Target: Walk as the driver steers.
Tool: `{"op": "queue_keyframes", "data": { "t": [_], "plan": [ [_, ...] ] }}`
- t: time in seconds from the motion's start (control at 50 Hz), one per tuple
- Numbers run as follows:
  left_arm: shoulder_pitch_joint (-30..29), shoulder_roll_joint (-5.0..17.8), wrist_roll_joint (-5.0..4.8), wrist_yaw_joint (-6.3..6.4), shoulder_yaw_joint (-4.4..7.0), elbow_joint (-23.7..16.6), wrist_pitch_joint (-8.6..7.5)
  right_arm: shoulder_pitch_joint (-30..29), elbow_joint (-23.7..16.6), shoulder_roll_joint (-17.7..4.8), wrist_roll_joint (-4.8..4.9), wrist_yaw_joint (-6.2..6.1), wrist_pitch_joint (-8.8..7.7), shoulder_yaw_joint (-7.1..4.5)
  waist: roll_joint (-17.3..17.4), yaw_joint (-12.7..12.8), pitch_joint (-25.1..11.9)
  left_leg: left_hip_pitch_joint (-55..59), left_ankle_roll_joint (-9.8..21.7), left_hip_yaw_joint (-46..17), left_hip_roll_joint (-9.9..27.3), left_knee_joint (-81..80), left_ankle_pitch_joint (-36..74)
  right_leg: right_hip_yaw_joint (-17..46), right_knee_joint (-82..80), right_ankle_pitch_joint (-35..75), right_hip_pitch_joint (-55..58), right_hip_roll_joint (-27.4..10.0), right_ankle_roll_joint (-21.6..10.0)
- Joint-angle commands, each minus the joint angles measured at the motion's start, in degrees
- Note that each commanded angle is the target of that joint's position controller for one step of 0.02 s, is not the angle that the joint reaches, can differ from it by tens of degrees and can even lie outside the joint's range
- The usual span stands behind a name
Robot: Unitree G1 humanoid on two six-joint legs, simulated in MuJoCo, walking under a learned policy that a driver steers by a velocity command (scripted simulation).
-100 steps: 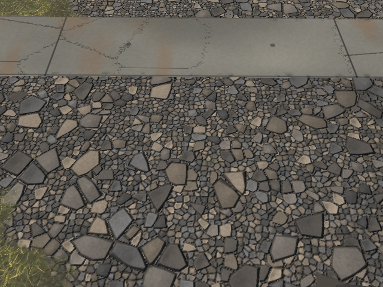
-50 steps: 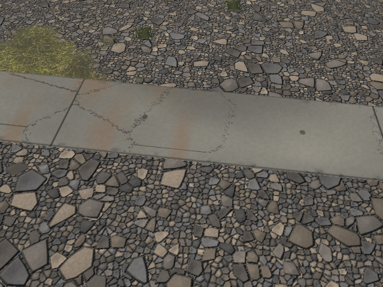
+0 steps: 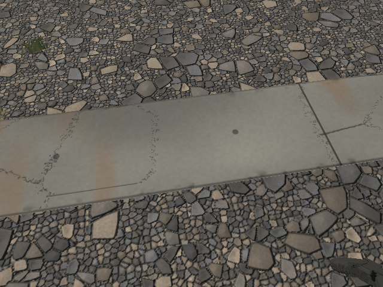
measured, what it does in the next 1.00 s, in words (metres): steps on the spot, turning right: right foot, then left foot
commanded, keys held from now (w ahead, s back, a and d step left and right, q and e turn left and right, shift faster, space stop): e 0.86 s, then w+e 0.14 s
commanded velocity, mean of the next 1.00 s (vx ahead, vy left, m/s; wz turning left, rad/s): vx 0.04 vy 0.00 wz -0.59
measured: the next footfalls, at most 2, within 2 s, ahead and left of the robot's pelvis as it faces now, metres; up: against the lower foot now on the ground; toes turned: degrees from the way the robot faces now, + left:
right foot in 0.38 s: +0.06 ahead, -0.14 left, +0.00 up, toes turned -16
left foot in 0.90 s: +0.17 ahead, +0.05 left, +0.00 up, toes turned -37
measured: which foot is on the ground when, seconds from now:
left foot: down 0.00-0.38, up 0.40-0.88, down 0.90-1.00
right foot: up 0.00-0.36, down 0.38-0.90, up 0.92-1.00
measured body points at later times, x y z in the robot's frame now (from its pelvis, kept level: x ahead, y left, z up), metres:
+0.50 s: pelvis +0.03 -0.04 +0.02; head +0.05 -0.09 +0.46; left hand +0.22 +0.20 -0.07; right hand +0.10 -0.36 -0.11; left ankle +0.10 +0.10 -0.65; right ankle +0.02 -0.13 -0.72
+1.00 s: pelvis +0.08 -0.03 +0.02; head +0.11 -0.02 +0.47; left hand +0.37 +0.13 -0.08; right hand +0.03 -0.34 -0.07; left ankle +0.14 +0.07 -0.72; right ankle +0.00 -0.13 -0.67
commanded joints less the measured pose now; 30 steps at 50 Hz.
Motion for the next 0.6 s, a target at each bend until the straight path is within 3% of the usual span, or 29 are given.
{"op": "queue_keyframes", "data": {
  "t": [0.02, 0.04, 0.06, 0.1, 0.14, 0.22, 0.32, 0.36, 0.38, 0.4, 0.42, 0.44, 0.46, 0.48, 0.5, 0.54, 0.6],
  "plan": [
    [8.64, 7.76, -1.21, -0.13, 1.42, -3.24, 0.71, 6.75, -3.37, -6.68, 0.95, -0.49, 1.16, -1.65, 9.02, -2.44, -17.0, 32.74, 14.77, -29.96, 26.23, -7.08, 13.23, -2.1, 29.25, -4.13, -24.18, -4.3, 4.06],
    [3.74, 9.0, -1.15, 0.22, 1.97, -4.42, 1.81, 4.04, -3.71, -4.92, 1.2, -0.68, 1.85, -0.98, 4.67, -2.72, -11.75, 25.36, 11.78, -21.55, 22.12, -8.84, 4.79, -4.53, 28.45, 0.7, -24.72, -6.37, 5.09],
    [1.92, 8.95, -0.8, 0.64, 2.39, -5.01, 2.91, 2.57, -3.75, -4.59, 0.67, -0.7, 2.41, -0.62, 4.09, -2.39, -9.04, 19.02, 10.38, -17.11, 19.41, -10.49, -0.47, -5.27, 27.62, 3.31, -23.16, -7.88, 5.64],
    [1.52, 6.15, -0.4, 0.56, 2.06, -6.67, 3.78, 1.81, -2.86, -6.62, -0.57, -0.9, 2.94, -1.13, 7.41, -1.56, -6.1, 9.64, 10.08, -9.45, 16.01, -13.76, -2.06, -7.86, 24.46, 7.03, -18.18, -8.72, 5.66],
    [0.66, 4.15, -0.47, 0.5, 1.52, -8.17, 3.55, 3.06, -2.01, -7.27, -0.52, -1.34, 2.91, -1.44, 7.83, -2.02, -6.56, 10.08, 11.75, -6.53, 16.42, -14.71, -0.12, -9.25, 18.87, 7.86, -17.77, -9.24, 5.54],
    [-3.19, 4.21, -0.01, -0.38, 0.84, -11.14, 3.21, 3.2, -1.86, -9.9, 0.31, -2.09, 3.39, -2.34, 6.83, -2.91, -9.13, 12.41, 13.17, -4.37, 19.83, -15.46, 0.53, -9.98, 8.78, 11.71, -15.29, -11.57, 4.66],
    [-3.23, 6.09, -0.04, -2.05, 1.3, -12.25, 3.53, 3.37, -1.54, -11.81, 1.74, -1.54, 4.61, -3.01, 7.66, -2.23, -8.7, 12.95, 10.12, 0.04, 20.36, -13.15, -4.49, -13.52, -4.07, 15.01, -7.97, -10.2, 1.49],
    [0.23, 6.7, 0.17, -2.38, 2.03, -11.07, 3.66, 4.54, -0.79, -10.6, 2.54, -1.41, 5.26, -2.84, 6.14, -0.61, -8.72, 10.29, 5.89, 3.41, 18.49, -7.1, -8.22, -15.06, -14.12, 19.66, -0.51, -7.82, -1.41],
    [2.22, 8.95, 0.45, -2.0, 2.86, -10.89, 3.72, 7.35, 0.36, -8.25, 2.49, -1.03, 5.63, -2.43, -0.03, -0.51, -6.73, 4.57, 1.07, 7.47, 14.97, 2.13, -13.86, -8.45, -22.07, 24.14, 3.78, -10.51, -4.29],
    [1.8, 15.63, 0.49, -0.75, 4.06, -12.82, 3.86, 8.45, -1.52, -4.53, 0.05, -0.32, 5.74, -1.46, -18.15, -3.75, -5.1, -11.23, -5.51, 13.12, 6.12, 21.55, -32.09, 14.14, -25.85, 38.75, 9.24, -26.03, -11.67],
    [0.79, 16.74, 2.67, -1.16, 3.82, -14.66, 2.51, 0.86, -4.1, -7.0, -0.01, -0.82, 5.19, -2.34, -15.18, -0.24, -5.31, -14.98, -5.08, 2.18, 2.14, 31.22, -35.23, 20.86, -29.78, 36.26, 1.57, -29.1, -18.57],
    [-2.08, 15.04, 3.17, -1.37, 3.44, -15.08, 1.12, 0.26, -4.33, -8.65, 1.1, -1.16, 5.18, -2.92, -9.88, -1.8, -4.44, -15.02, -3.94, -0.83, 3.39, 35.2, -29.58, 15.63, -30.27, 32.57, 0.44, -25.83, -16.25],
    [-5.52, 13.57, 2.01, -1.23, 3.22, -15.58, 0.31, 2.82, -3.15, -9.23, 1.35, -1.52, 5.34, -3.33, -7.82, -3.96, -4.21, -15.15, -3.32, -1.71, 4.14, 35.35, -23.77, 11.58, -29.62, 30.13, 0.19, -22.91, -12.53],
    [-7.56, 11.52, 0.95, -1.04, 2.6, -16.21, 0.14, 4.52, -1.49, -9.41, 0.9, -2.03, 5.54, -3.65, -6.06, -4.54, -5.23, -14.51, -3.57, -2.1, 4.74, 35.74, -20.37, 9.38, -28.86, 29.18, 0.72, -21.15, -10.13],
    [-8.47, 10.5, 0.48, -0.79, 2.09, -16.48, 0.17, 5.53, -1.11, -9.31, 0.49, -2.19, 5.59, -3.77, -6.37, -5.05, -5.61, -13.03, -4.12, -1.87, 4.44, 36.89, -17.61, 7.7, -28.46, 31.69, -0.21, -19.9, -9.64],
    [-6.94, 9.11, 0.72, -0.36, 1.47, -16.67, 0.29, 5.84, -1.44, -8.5, 0.96, -1.9, 5.27, -3.75, -6.49, -5.11, -7.4, -11.35, -4.83, -2.05, 3.41, 37.87, -14.79, 6.78, -27.74, 35.9, 0.81, -18.68, -10.05],
    [-4.57, 9.54, 0.41, 0.21, 1.63, -16.75, 0.49, 4.07, -2.43, -7.45, 1.32, -1.82, 4.93, -3.33, -6.8, -3.88, -7.25, -12.76, -5.81, -2.87, 2.83, 31.0, -13.56, 7.93, -26.63, 37.16, 4.94, -18.15, -10.37]
  ]
}}
Velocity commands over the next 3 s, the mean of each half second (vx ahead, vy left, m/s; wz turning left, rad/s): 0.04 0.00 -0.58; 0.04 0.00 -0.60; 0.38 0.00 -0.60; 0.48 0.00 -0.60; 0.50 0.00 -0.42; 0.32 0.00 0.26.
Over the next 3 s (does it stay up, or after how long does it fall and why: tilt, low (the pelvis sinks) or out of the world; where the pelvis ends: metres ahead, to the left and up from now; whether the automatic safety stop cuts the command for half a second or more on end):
stays up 0.45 -0.95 0.00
